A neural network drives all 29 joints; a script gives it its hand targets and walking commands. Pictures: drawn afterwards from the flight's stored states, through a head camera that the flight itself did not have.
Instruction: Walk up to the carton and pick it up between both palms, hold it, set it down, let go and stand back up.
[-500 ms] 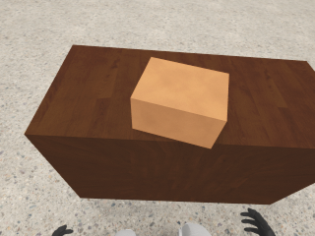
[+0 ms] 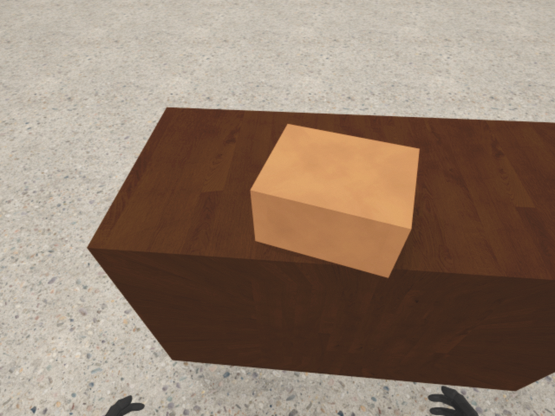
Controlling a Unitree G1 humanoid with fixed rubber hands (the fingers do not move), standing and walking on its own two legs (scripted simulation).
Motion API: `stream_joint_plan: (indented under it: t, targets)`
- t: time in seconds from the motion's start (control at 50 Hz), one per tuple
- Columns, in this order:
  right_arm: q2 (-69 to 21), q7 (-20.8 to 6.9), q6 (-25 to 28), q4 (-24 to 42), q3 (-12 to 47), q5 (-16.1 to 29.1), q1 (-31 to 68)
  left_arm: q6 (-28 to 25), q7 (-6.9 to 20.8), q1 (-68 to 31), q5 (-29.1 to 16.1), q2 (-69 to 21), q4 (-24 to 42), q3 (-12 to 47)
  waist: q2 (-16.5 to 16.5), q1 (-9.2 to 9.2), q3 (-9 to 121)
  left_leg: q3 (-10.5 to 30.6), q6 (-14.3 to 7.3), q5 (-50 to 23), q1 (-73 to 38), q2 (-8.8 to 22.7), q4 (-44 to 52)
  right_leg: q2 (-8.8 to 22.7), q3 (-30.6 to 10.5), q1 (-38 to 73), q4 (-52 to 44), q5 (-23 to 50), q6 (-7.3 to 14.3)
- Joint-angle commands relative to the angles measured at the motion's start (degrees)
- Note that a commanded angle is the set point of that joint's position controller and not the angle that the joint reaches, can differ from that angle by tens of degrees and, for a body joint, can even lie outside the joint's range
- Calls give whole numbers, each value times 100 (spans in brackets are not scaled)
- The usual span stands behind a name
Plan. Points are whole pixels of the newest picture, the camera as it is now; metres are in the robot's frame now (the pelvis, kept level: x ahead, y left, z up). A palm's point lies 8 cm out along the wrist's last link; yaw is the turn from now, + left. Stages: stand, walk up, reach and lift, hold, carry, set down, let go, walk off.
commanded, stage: walk up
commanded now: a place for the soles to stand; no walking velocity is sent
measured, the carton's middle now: (334, 196) +0.51 -0.10 +0.00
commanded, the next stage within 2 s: none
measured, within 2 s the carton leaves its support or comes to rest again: neither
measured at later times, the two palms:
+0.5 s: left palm out of the picture +0.07 +0.20 -0.10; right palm (486, 372) +0.21 -0.32 -0.10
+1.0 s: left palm (168, 365) +0.22 +0.19 -0.07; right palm (486, 338) +0.26 -0.34 -0.10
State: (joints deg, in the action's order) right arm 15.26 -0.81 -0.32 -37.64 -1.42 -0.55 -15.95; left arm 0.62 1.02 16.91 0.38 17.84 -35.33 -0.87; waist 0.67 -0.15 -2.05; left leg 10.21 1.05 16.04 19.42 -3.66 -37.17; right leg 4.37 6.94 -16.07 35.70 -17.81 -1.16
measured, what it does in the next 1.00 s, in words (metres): walks ahead: left foot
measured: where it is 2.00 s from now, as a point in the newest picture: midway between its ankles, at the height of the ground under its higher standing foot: outside the picture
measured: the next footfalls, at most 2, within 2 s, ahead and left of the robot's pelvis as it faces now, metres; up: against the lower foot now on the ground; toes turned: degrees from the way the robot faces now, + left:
left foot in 0.60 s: +0.19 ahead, +0.04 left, +0.00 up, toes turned -3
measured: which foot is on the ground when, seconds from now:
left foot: down 0.00-0.30, up 0.32-0.58, down 0.60-1.00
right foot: down 0.00-1.00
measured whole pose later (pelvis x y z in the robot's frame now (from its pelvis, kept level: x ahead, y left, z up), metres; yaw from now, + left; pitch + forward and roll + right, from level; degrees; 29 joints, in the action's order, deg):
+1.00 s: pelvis +0.10 -0.07 +0.00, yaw -3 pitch -2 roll +1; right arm 17.6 0.4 -2.6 -40.9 -0.3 -1.0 -4.0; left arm -0.9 -0.4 19.4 -0.1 16.6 -30.7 -1.1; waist 2.8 0.4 -5.6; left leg -6.7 -0.2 14.8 18.4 3.0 -35.5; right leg -2.5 -1.5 -12.4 37.3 -22.8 2.1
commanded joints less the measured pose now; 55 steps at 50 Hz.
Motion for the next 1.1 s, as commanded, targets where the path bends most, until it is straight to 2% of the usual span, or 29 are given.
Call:
stream_joint_plan:
  t: [0.0, 0.02, 0.04, 0.1, 0.12, 0.16, 0.2, 0.22, 0.24, 0.26, 0.28, 0.3, 0.32, 0.36, 0.42, 0.52, 0.56, 0.58, 0.6, 0.62, 0.64, 0.66, 0.7, 0.72, 0.74, 0.78, 0.8, 0.9, 1.08]
  targets:
    - [823, 36, 132, 649, -262, 2, 246, -113, -43, 52, 9, 801, 463, -234, 113, -105, 201, 663, -342, 20, 515, 423, 939, 407, -607, 435, -819, -475, 442]
    - [822, 37, 128, 653, -261, 6, 201, -110, -51, 39, 15, 816, 453, -241, 127, -88, 241, 660, -340, -90, 492, 411, 908, 416, -584, 454, -791, -425, 448]
    - [876, 56, 161, 581, -405, -175, -443, -79, 10, 418, 213, 890, 398, -349, -105, -66, 481, 802, -509, 1955, 179, 453, 901, 233, -533, 370, -400, -1957, 518]
    - [1324, 144, 140, 488, -578, -228, -770, -9, 72, 307, 240, 603, 611, -333, 880, 137, -323, 2661, -1166, 3533, -22, 1280, 1985, -349, -280, -1128, 808, -1747, 281]
    - [1373, 196, 124, 487, -617, -253, -787, -14, 79, 311, 241, 596, 677, -332, 1008, 186, -488, 3149, -1377, 3443, -165, 1565, 2118, -316, -388, -1492, 1176, -1651, 229]
    - [1313, 267, 118, 498, -621, -323, -797, -56, 83, 253, 242, 575, 739, -321, 1145, 257, -496, 3231, -1544, 2542, -749, 1767, 2000, -67, -649, -2110, 1417, -1543, 200]
    - [1206, 288, 98, 563, -593, -346, -557, -122, 72, 419, 207, 547, 728, -321, 1257, 133, -265, 2734, -1469, 1557, -832, 1672, 1615, 16, -688, -1794, 953, -1230, 187]
    - [1134, 267, 73, 621, -560, -316, -232, -170, 62, 726, 180, 539, 660, -339, 1342, -103, -111, 2239, -1281, 1106, -409, 1481, 1255, 6, -672, -1028, 343, -763, 237]
    - [1020, 228, 39, 717, -494, -258, 224, -227, 48, 1310, 156, 574, 478, -400, 1240, -511, 113, 1513, -953, 811, 415, 1143, 730, -128, -546, 310, -507, -42, 338]
    - [651, 186, 20, 799, -366, -218, 384, -279, 16, 1779, 209, 775, 254, -502, 603, -766, 271, 724, -519, 849, 1364, 540, -208, -68, -892, 1555, -1061, 162, 413]
    - [32, 161, 42, 986, -126, -137, 244, -309, -33, 1960, 307, 1343, 150, -650, -856, -894, 230, -264, -69, 1121, 2449, -309, -1889, 1154, -2929, 2145, -1827, -979, 679]
    - [282, 253, 40, 866, -203, -129, -45, -210, -122, 1386, 324, 1543, 300, -622, -467, -429, -253, -520, 54, 1711, 2548, -175, -2049, 2052, -4027, 1479, -2241, -1087, 982]
    - [535, 317, 7, 743, -253, -176, -192, -145, -172, 1130, 318, 1417, 361, -599, -66, -311, -538, -504, 5, 1890, 2185, 262, -2283, 2305, -4088, 947, -2212, -964, 1296]
    - [653, 304, 14, 680, -280, -196, -59, -167, -193, 1230, 285, 936, 391, -368, 94, -291, -1010, -520, 11, 1409, 2073, 423, -2466, 1903, -3237, 810, -1852, 1383, 1186]
    - [378, 226, 68, 713, -187, -211, 88, -166, -279, 1380, 192, 804, 157, -253, -357, -224, -745, -721, -34, 908, 1468, 581, -1747, 1334, -2156, 881, -1300, 4147, 687]
    - [321, 196, -6, 599, -117, -147, 304, -69, -307, 1105, 40, 810, 322, -253, -973, -86, -362, -1096, -263, -85, 225, 508, -439, 848, -1538, 468, -833, 4237, 305]
    - [499, 212, 14, 519, -141, -154, 263, -71, -266, 958, -24, 822, 442, -210, -767, 104, -236, -979, -400, -1380, -742, 585, 383, 702, -1454, -189, -572, 4018, 42]
    - [689, 234, 32, 447, -182, -195, 122, -106, -233, 923, -59, 773, 519, -182, -546, 246, -10, -651, -575, -2331, -1477, 822, 534, 560, -1341, -642, -220, 3763, -182]
    - [949, 262, 30, 368, -255, -238, -32, -148, -202, 1093, -94, 671, 585, -148, -273, 373, 437, -8, -1010, -2993, -2122, 1432, 506, 248, -1140, -1027, 598, 3045, -431]
    - [1163, 283, -14, 365, -333, -182, 78, -120, -217, 1484, -116, 526, 561, -103, -26, 298, 922, 920, -1774, -2985, -1892, 2419, 611, -182, -928, -680, 1545, 1429, -611]
    - [1144, 291, -73, 310, -325, -27, 310, -12, -283, 1670, -56, 491, 454, -164, 188, 173, 1081, 1067, -2305, -2568, -1378, 2783, 704, -368, -909, -229, 1762, -239, -547]
    - [947, 288, -92, 349, -257, -6, 694, 45, -309, 1666, 3, 466, 412, -203, 402, 61, 890, 993, -2317, -2342, -1046, 2763, 773, -333, -1039, -249, 1574, -1254, -459]
    - [762, 289, -122, 456, -123, 33, 1111, 17, -263, 1498, 5, 445, 483, -238, 524, -5, 583, 171, -1724, -2147, -522, 2315, 930, -315, -1008, -40, 720, -1463, -193]
    - [816, 281, -129, 490, -82, 47, 1331, -31, -208, 1587, -4, 403, 492, -238, 567, -161, 531, -181, -1318, -1905, -332, 2032, 823, -262, -983, 225, -17, -780, -51]
    - [826, 256, -127, 498, -55, 57, 1473, -103, -159, 1626, 18, 483, 512, -265, 416, -234, 561, -478, -903, -1538, -260, 1673, 524, -110, -1244, 393, -594, 291, 85]
    - [620, 186, -141, 501, -5, 78, 1329, -197, -132, 1055, 26, 1001, 663, -404, -107, 39, 354, -1105, -278, -947, -350, 885, -130, 576, -2519, -196, -1006, 1139, 476]
    - [635, 186, -155, 446, -23, 64, 1427, -196, -127, 790, -44, 1096, 691, -451, -137, 21, 132, -1029, -236, -809, -703, 827, 30, 605, -2543, -691, -974, 1394, 572]
    - [606, 124, -107, 267, 30, -52, 1594, -234, -193, 986, -47, 895, 723, -387, -460, -146, 235, -1039, -331, -1175, -519, 904, 208, 453, -2277, 212, -874, 3271, 2]
    - [811, 82, -78, 56, 27, -48, 1379, -183, -163, 557, -66, 815, 956, -369, -420, -45, 486, -1098, -387, -1297, -1098, 1116, 571, 168, -2163, -44, -907, 2344, 157]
